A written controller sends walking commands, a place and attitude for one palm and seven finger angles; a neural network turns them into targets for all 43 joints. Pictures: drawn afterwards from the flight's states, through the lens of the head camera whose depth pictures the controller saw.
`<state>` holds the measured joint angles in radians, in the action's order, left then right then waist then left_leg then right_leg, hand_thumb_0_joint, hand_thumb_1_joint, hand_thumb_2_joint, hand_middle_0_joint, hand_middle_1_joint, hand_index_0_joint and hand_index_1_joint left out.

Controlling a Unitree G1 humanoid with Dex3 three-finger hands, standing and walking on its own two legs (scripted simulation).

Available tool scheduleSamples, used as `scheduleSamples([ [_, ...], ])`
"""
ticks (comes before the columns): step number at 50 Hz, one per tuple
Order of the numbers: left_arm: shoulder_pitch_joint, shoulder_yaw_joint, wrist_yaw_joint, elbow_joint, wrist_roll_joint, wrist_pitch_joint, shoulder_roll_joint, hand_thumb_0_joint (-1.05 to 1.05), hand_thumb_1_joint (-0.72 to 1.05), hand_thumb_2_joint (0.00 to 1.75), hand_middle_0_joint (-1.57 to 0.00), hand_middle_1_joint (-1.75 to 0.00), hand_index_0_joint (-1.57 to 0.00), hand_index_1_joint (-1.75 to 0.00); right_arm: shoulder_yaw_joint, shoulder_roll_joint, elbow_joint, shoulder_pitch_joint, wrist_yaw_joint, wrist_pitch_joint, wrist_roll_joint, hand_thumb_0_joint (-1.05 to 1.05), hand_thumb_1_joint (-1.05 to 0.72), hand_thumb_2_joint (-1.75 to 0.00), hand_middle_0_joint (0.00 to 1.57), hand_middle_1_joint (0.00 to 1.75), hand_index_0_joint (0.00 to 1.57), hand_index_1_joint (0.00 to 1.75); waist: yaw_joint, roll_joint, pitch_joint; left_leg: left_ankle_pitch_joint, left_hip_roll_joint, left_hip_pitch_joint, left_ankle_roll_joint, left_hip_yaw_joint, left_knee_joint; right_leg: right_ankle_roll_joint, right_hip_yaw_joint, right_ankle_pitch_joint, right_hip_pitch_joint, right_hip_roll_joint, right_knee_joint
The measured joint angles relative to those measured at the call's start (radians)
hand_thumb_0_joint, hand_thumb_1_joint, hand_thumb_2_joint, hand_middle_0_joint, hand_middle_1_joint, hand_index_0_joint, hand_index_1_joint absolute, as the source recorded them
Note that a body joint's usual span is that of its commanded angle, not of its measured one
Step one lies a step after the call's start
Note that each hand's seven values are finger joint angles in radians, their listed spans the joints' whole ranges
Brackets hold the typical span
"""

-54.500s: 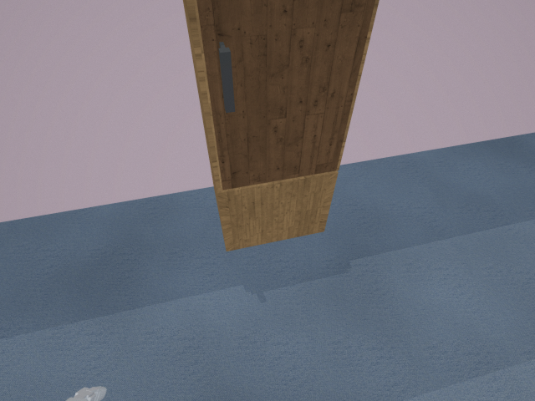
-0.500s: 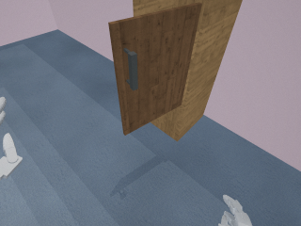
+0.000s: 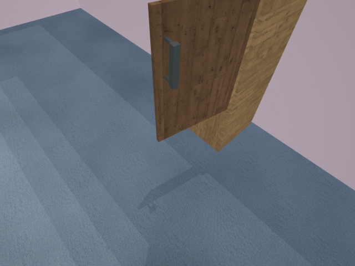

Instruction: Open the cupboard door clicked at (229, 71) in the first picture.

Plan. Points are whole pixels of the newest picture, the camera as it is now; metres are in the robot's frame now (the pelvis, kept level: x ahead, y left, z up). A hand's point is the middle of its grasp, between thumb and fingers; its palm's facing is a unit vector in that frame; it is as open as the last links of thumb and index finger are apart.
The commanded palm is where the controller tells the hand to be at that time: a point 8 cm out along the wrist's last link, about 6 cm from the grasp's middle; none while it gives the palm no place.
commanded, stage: let the arm hang, fingers relaxed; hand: left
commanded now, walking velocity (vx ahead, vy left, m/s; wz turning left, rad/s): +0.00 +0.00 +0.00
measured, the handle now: (170, 63) +0.67 +0.06 +0.08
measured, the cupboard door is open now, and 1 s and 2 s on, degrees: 79 79 79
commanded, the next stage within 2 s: look to check the result in 0.74 s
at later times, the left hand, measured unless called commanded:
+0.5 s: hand out of the picture +0.06 +0.23 -0.15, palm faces +0.02 -0.95 -0.32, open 7.3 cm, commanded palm none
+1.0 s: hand out of the picture +0.11 +0.23 -0.14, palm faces -0.03 -0.94 -0.35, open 7.3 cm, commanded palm none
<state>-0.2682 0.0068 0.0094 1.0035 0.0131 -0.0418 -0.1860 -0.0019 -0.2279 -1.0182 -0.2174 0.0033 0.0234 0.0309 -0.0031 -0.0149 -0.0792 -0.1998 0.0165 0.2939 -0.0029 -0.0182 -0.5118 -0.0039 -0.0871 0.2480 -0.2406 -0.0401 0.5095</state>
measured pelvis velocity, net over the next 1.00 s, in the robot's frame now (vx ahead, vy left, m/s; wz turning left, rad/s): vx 0.03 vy -0.01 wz -0.01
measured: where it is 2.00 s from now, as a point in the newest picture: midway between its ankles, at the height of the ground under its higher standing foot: outside the picture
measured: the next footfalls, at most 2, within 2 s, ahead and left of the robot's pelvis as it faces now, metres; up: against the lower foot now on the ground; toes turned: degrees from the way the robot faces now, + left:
none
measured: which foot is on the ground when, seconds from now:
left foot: down 0.00-1.00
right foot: down 0.00-1.00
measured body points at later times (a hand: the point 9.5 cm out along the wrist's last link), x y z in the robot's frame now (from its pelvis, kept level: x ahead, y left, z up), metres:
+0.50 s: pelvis +0.00 +0.00 +0.01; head +0.01 -0.01 +0.46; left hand +0.06 +0.28 -0.13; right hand +0.04 -0.26 -0.15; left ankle +0.05 +0.12 -0.74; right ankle +0.02 -0.12 -0.74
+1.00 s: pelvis +0.03 -0.01 +0.01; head +0.05 -0.03 +0.46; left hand +0.11 +0.28 -0.12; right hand +0.09 -0.31 -0.13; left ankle +0.05 +0.12 -0.74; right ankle +0.02 -0.12 -0.74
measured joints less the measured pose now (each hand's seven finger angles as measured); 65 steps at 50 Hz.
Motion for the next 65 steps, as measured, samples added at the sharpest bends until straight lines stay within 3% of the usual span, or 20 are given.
scheduleSamples([
  [5, -0.035, 0.007, -0.004, 0.102, -0.004, 0.015, -0.023, 0.0, 0.96, 0.9, -0.2, -0.3, -0.21, -0.3, -0.008, 0.016, -0.075, -0.04, 0.007, 0.011, -0.005, 0.0, -0.91, -0.89, 0.2, 0.3, 0.2, 0.3, 0.016, 0.013, -0.013, 0.022, 0.002, -0.017, 0.001, 0.009, 0.037, 0.004, -0.01, -0.028, 0.027, 0.005, -0.053],
  [15, -0.006, 0.025, 0.001, 0.161, -0.003, 0.026, -0.065, 0.01, 0.92, 0.9, -0.2, -0.3, -0.2, -0.3, -0.021, 0.019, -0.112, -0.028, 0.009, 0.001, -0.008, 0.0, -0.91, -0.89, 0.2, 0.3, 0.2, 0.3, 0.012, 0.047, -0.004, 0.038, -0.004, -0.04, -0.002, -0.001, 0.068, 0.003, -0.001, -0.037, 0.039, 0.0, -0.066],
  [35, 0.195, 0.016, -0.011, 0.102, -0.001, 0.06, -0.106, 0.0, 0.91, 0.9, -0.2, -0.3, -0.2, -0.3, -0.021, -0.078, -0.106, 0.106, -0.004, -0.026, -0.005, 0.0, -0.91, -0.89, 0.2, 0.3, 0.2, 0.3, -0.008, 0.046, 0.021, 0.065, -0.005, -0.102, 0.006, -0.008, 0.152, 0.003, 0.004, -0.05, 0.084, 0.002, -0.121],
  [46, 0.19, 0.01, -0.011, 0.12, -0.004, 0.06, -0.13, 0.0, 0.91, 0.9, -0.2, -0.3, -0.21, -0.3, -0.012, -0.108, -0.114, 0.124, -0.005, -0.024, -0.008, 0.0, -0.91, -0.89, 0.2, 0.3, 0.2, 0.3, -0.006, 0.045, 0.006, 0.067, 0.007, -0.131, 0.018, -0.007, 0.191, 0.012, 0.003, -0.055, 0.113, 0.015, -0.165],
  [65, 0.169, 0.006, -0.005, 0.133, -0.007, 0.062, -0.125, 0.0, 0.91, 0.9, -0.2, -0.3, -0.21, -0.3, -0.006, -0.098, -0.114, 0.13, 0.0, -0.022, -0.012, 0.0, -0.91, -0.89, 0.2, 0.3, 0.2, 0.3, 0.002, 0.044, 0.007, 0.044, 0.02, -0.168, 0.031, -0.01, 0.21, 0.021, 0.006, -0.039, 0.152, 0.03, -0.194],
])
